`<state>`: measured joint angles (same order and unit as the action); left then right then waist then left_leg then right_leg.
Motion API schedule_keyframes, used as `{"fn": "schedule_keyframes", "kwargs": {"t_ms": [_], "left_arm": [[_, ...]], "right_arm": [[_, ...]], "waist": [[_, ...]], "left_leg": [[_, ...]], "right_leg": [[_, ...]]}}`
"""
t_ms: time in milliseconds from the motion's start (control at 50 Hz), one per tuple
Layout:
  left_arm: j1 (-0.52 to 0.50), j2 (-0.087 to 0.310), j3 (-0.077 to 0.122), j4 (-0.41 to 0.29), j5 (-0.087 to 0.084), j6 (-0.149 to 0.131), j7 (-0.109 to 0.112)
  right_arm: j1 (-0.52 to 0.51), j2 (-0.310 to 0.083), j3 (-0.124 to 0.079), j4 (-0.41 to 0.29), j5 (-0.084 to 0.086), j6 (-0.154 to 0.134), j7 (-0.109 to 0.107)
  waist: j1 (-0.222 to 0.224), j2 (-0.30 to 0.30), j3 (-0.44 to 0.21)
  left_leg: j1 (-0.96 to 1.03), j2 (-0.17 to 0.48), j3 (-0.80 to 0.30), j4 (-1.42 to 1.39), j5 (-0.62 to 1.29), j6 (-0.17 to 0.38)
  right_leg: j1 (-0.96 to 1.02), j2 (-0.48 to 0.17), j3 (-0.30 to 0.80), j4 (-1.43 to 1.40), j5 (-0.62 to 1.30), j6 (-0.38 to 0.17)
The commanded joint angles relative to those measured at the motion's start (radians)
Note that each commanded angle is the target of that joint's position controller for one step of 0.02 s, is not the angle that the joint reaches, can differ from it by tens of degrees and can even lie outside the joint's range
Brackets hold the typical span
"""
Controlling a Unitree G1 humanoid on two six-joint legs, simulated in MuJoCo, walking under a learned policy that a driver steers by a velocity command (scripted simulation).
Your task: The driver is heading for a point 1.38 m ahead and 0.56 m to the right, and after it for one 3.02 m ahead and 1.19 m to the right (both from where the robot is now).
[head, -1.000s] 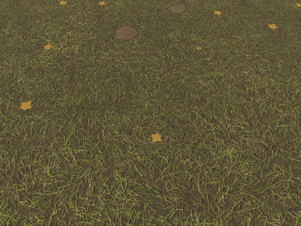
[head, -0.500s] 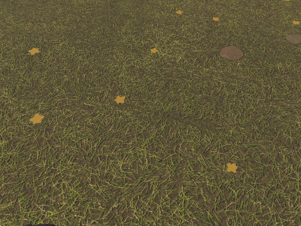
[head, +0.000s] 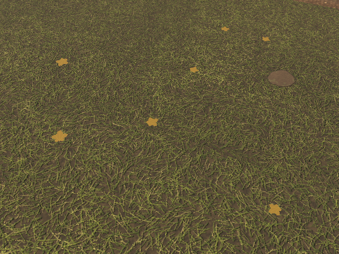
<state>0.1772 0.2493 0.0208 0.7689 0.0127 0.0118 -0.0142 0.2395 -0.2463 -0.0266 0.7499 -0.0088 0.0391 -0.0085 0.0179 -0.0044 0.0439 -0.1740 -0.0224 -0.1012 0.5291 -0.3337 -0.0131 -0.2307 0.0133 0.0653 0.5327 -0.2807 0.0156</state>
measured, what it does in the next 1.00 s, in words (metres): goes down, turning right: right foot, then left foot 0.17 m lower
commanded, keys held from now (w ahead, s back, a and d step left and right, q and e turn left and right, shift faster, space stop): shift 0.04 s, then e+shift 0.20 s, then w+e+shift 0.52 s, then w+shift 0.24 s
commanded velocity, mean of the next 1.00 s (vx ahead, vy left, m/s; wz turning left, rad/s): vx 0.53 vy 0.00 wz -0.62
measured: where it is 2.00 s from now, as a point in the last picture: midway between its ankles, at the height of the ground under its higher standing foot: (282, 155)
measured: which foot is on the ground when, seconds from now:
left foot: down 0.00-0.40, up 0.42-0.94, down 0.96-1.00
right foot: down 0.00-0.16, up 0.18-0.38, down 0.40-0.96, up 0.98-1.00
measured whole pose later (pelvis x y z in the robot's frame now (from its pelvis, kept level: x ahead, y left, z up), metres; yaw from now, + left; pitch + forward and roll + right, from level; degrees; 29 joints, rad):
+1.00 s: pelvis +0.43 -0.22 -0.17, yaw -41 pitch +4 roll -1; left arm 0.53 0.27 0.06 0.92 -0.01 -0.05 0.04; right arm 0.06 -0.32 -0.07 0.63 0.01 -0.17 0.05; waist 0.09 0.04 -0.02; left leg -0.38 0.00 -0.05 0.46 -0.15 0.00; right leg 0.01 0.14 0.26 1.45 -0.76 -0.08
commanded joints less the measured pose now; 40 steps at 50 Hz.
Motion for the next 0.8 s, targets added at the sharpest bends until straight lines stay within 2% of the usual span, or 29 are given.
{"fn": "schedule_keyframes", "kwargs": {"t_ms": [20, 60, 120, 160, 200, 220, 240, 260, 300, 340, 380, 400, 420, 440, 460, 480, 500, 520, 540, 580, 620, 640, 660, 680, 700, 720, 740, 760, 800], "left_arm": [[-0.016, 0.106, 0.027, -0.058, -0.004, -0.009, 0.010], [-0.007, 0.108, 0.028, -0.047, -0.009, -0.005, 0.014], [-0.057, 0.164, 0.046, -0.086, -0.035, 0.003, 0.024], [-0.042, 0.158, 0.051, -0.109, -0.045, 0.009, 0.029], [-0.023, 0.144, 0.056, -0.128, -0.044, 0.020, 0.025], [-0.033, 0.143, 0.060, -0.144, -0.044, 0.024, 0.021], [-0.039, 0.132, 0.059, -0.155, -0.044, 0.030, 0.016], [-0.039, 0.123, 0.055, -0.160, -0.047, 0.035, 0.010], [-0.059, 0.135, 0.053, -0.178, -0.055, 0.040, -0.008], [0.018, 0.142, 0.059, -0.157, -0.055, 0.032, -0.018], [0.227, 0.143, 0.075, -0.067, -0.053, 0.014, -0.011], [0.410, 0.188, 0.104, 0.004, -0.048, 0.001, -0.005], [0.484, 0.339, 0.131, -0.015, -0.033, -0.032, -0.002], [0.401, 0.292, 0.103, -0.095, -0.028, -0.074, -0.020], [0.330, 0.240, 0.087, -0.117, -0.022, -0.098, -0.022], [0.310, 0.220, 0.080, -0.123, -0.027, -0.103, -0.019], [0.280, 0.222, 0.078, -0.128, -0.032, -0.095, -0.011], [0.250, 0.213, 0.069, -0.134, -0.030, -0.088, 0.003], [0.258, 0.191, 0.061, -0.133, -0.032, -0.081, 0.014], [0.301, 0.181, 0.055, -0.103, -0.039, -0.068, 0.044], [0.302, 0.183, 0.057, -0.083, -0.035, -0.062, 0.050], [0.293, 0.195, 0.063, -0.088, -0.017, -0.064, 0.047], [0.279, 0.187, 0.062, -0.098, -0.026, -0.066, 0.044], [0.329, 0.161, 0.057, -0.083, -0.034, -0.069, 0.037], [0.429, 0.129, 0.054, -0.029, -0.056, -0.064, 0.052], [0.472, 0.125, 0.052, -0.007, -0.070, -0.056, 0.063], [0.496, 0.120, 0.054, 0.015, -0.066, -0.048, 0.075], [0.479, 0.115, 0.058, 0.026, -0.066, -0.042, 0.091], [0.411, 0.099, 0.052, 0.031, -0.060, -0.045, 0.097]], "right_arm": [[0.012, -0.118, -0.026, -0.042, 0.002, -0.018, -0.007], [0.012, -0.116, -0.026, -0.033, 0.000, -0.021, -0.010], [0.034, -0.187, -0.060, -0.037, 0.005, -0.015, -0.032], [0.054, -0.204, -0.074, -0.039, 0.005, -0.003, -0.047], [0.004, -0.184, -0.073, -0.063, 0.001, 0.001, -0.059], [-0.015, -0.176, -0.071, -0.073, 0.000, -0.002, -0.060], [-0.042, -0.176, -0.074, -0.077, 0.005, -0.005, -0.059], [-0.019, -0.200, -0.086, -0.071, 0.015, -0.010, -0.054], [-0.005, -0.231, -0.096, -0.056, 0.036, -0.025, -0.041], [-0.072, -0.232, -0.094, -0.071, 0.041, -0.044, -0.022], [-0.143, -0.194, -0.084, -0.080, 0.027, -0.059, -0.010], [-0.166, -0.144, -0.070, -0.094, 0.002, -0.069, -0.009], [-0.251, -0.056, -0.044, -0.175, -0.003, -0.097, -0.006], [-0.281, -0.091, -0.041, -0.232, 0.038, -0.146, 0.005], [-0.287, -0.154, -0.054, -0.233, 0.073, -0.176, 0.018], [-0.244, -0.174, -0.056, -0.211, 0.050, -0.193, 0.020], [-0.216, -0.174, -0.060, -0.181, 0.015, -0.200, 0.018], [-0.207, -0.203, -0.073, -0.164, -0.006, -0.198, 0.019], [-0.231, -0.204, -0.075, -0.167, -0.004, -0.191, 0.025], [-0.318, -0.158, -0.061, -0.201, 0.000, -0.178, 0.032], [-0.345, -0.095, -0.044, -0.218, -0.002, -0.174, 0.045], [-0.300, -0.116, -0.054, -0.191, -0.006, -0.181, 0.057], [-0.273, -0.128, -0.062, -0.184, -0.002, -0.186, 0.060], [-0.329, -0.146, -0.076, -0.205, 0.014, -0.186, 0.062], [-0.396, -0.155, -0.082, -0.230, 0.030, -0.196, 0.074], [-0.445, -0.158, -0.081, -0.250, 0.031, -0.206, 0.088], [-0.529, -0.150, -0.078, -0.285, 0.018, -0.215, 0.098], [-0.546, -0.125, -0.070, -0.297, 0.008, -0.227, 0.107], [-0.493, -0.093, -0.059, -0.278, 0.023, -0.232, 0.121]], "waist": [[-0.004, 0.043, -0.026], [-0.005, 0.033, -0.025], [-0.036, 0.055, -0.012], [-0.040, 0.122, -0.027], [-0.039, 0.203, -0.038], [-0.041, 0.175, -0.028], [-0.031, 0.142, -0.018], [-0.048, 0.126, -0.046], [-0.064, 0.143, -0.022], [-0.018, 0.158, 0.002], [0.084, 0.090, -0.025], [0.157, -0.082, -0.051], [0.165, -0.394, -0.006], [0.126, -0.293, -0.056], [0.086, -0.173, 0.011], [0.056, -0.066, 0.021], [0.027, -0.006, 0.029], [0.007, -0.028, 0.040], [0.010, -0.062, 0.051], [0.030, -0.088, 0.064], [0.026, -0.103, 0.039], [0.016, -0.112, -0.019], [0.003, -0.083, -0.037], [0.028, -0.070, -0.023], [0.071, -0.097, -0.021], [0.091, -0.090, 0.008], [0.124, -0.065, 0.055], [0.130, -0.083, 0.050], [0.117, -0.089, 0.051]], "left_leg": [[-0.054, 0.050, -0.055, -0.097, 0.196, 0.026], [-0.029, 0.043, -0.036, -0.090, 0.206, 0.021], [0.024, 0.072, -0.030, -0.066, 0.274, 0.048], [0.044, 0.179, -0.101, -0.099, 0.381, 0.120], [0.060, 0.337, -0.201, -0.131, 0.518, 0.228], [0.065, 0.389, -0.216, -0.141, 0.565, 0.260], [0.074, 0.389, -0.183, -0.132, 0.582, 0.253], [0.097, 0.384, -0.156, -0.177, 0.352, 0.231], [0.052, 0.364, -0.139, -0.269, -0.140, 0.195], [-0.040, 0.316, -0.050, -0.288, -0.257, 0.156], [-0.187, 0.231, 0.118, -0.116, -0.247, 0.109], [-0.322, 0.139, 0.235, 0.243, -0.102, 0.068], [-0.726, -0.012, 0.181, 0.712, -0.249, 0.003], [-0.896, -0.043, -0.032, 0.797, -0.228, 0.035], [-0.947, 0.010, -0.055, 0.807, -0.152, 0.058], [-0.890, 0.044, -0.054, 0.740, -0.062, 0.069], [-0.814, 0.073, -0.055, 0.646, 0.024, 0.062], [-0.703, 0.087, -0.058, 0.515, 0.107, 0.050], [-0.628, 0.073, -0.035, 0.416, 0.157, 0.030], [-0.541, 0.014, 0.024, 0.253, 0.252, -0.004], [-0.415, -0.038, 0.072, 0.183, 0.365, -0.012], [-0.318, -0.047, 0.081, 0.294, 0.447, -0.003], [-0.287, -0.052, 0.078, 0.318, 0.432, 0.002], [-0.362, -0.052, 0.044, 0.271, 0.447, 0.014], [-0.585, -0.021, -0.059, 0.227, 0.422, 0.035], [-0.782, -0.007, -0.072, 0.182, 0.378, 0.047], [-0.816, -0.018, -0.034, 0.057, 0.433, 0.053], [-0.733, 0.003, -0.068, 0.014, 0.592, 0.054], [-0.494, 0.013, -0.041, -0.053, 0.780, 0.036]], "right_leg": [[0.046, -0.030, 0.021, -0.043, 0.198, -0.019], [0.028, -0.031, 0.033, -0.044, 0.212, -0.018], [-0.098, 0.003, 0.045, 0.051, 0.220, -0.030], [-0.168, 0.020, 0.022, 0.158, 0.115, -0.020], [-0.259, 0.011, -0.018, 0.371, -0.253, -0.009], [-0.317, -0.030, -0.015, 0.460, -0.337, -0.003], [-0.342, -0.062, -0.016, 0.458, -0.336, -0.001], [-0.344, -0.086, -0.038, 0.430, -0.286, -0.008], [-0.308, -0.109, -0.062, 0.377, -0.246, -0.038], [-0.172, -0.083, -0.120, 0.274, -0.238, -0.073], [0.114, 0.007, -0.240, 0.125, -0.113, -0.095], [0.318, 0.048, -0.187, 0.060, -0.124, -0.128], [0.441, -0.211, 0.498, -0.170, -0.304, -0.298], [0.467, -0.347, 0.904, -0.386, -0.492, -0.428], [0.435, -0.386, 0.886, -0.374, -0.477, -0.418], [0.388, -0.347, 0.752, -0.334, -0.386, -0.378], [0.326, -0.293, 0.622, -0.301, -0.297, -0.338], [0.239, -0.232, 0.496, -0.304, -0.181, -0.302], [0.190, -0.187, 0.421, -0.318, -0.116, -0.279], [0.119, -0.132, 0.344, -0.341, 0.029, -0.261], [0.023, -0.090, 0.274, -0.323, 0.146, -0.241], [-0.015, -0.108, 0.266, -0.281, 0.250, -0.235], [-0.041, -0.100, 0.264, -0.248, 0.303, -0.236], [0.024, -0.088, 0.292, -0.214, 0.296, -0.228], [0.282, -0.130, 0.385, -0.137, 0.275, -0.226], [0.444, -0.159, 0.434, -0.101, 0.301, -0.234], [0.424, -0.116, 0.422, -0.120, 0.241, -0.223], [0.369, -0.106, 0.425, -0.082, 0.203, -0.214], [0.189, -0.081, 0.364, -0.075, 0.134, -0.196]]}}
